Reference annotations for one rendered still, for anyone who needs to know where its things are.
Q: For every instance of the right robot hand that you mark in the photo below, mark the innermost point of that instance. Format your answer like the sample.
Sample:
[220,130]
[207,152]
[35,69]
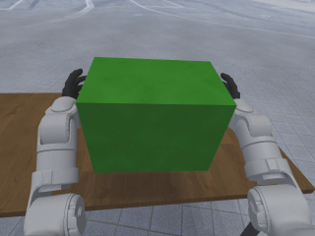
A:
[230,86]

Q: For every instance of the robot right forearm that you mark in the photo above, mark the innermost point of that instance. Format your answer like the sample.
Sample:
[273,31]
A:
[264,163]

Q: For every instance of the robot left upper arm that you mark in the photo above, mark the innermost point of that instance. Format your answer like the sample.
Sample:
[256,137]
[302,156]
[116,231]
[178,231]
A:
[57,215]

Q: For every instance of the left robot hand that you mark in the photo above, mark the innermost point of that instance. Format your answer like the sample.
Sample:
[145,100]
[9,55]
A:
[72,86]

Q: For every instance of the robot left forearm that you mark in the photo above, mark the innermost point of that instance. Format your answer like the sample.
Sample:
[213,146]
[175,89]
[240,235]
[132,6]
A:
[57,143]

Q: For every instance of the robot right upper arm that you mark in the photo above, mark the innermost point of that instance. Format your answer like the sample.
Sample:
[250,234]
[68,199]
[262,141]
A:
[279,210]

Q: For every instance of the carton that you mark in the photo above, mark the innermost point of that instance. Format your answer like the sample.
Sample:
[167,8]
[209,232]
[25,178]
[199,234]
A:
[153,115]

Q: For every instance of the table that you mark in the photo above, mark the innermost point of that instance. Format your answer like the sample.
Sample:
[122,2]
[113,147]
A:
[20,116]

